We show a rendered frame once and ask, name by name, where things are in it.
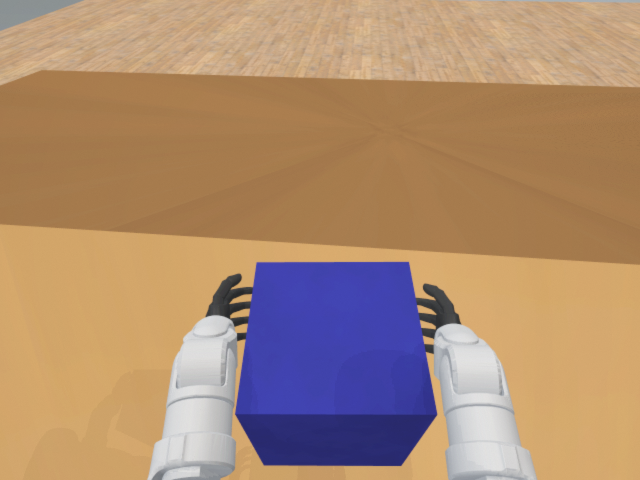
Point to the carton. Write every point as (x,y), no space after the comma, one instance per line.
(334,370)

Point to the left robot forearm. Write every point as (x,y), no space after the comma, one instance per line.
(196,442)

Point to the robot right hand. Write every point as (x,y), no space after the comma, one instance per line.
(444,309)

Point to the right robot forearm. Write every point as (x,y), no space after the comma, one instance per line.
(484,442)

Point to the robot left hand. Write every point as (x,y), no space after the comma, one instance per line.
(224,295)

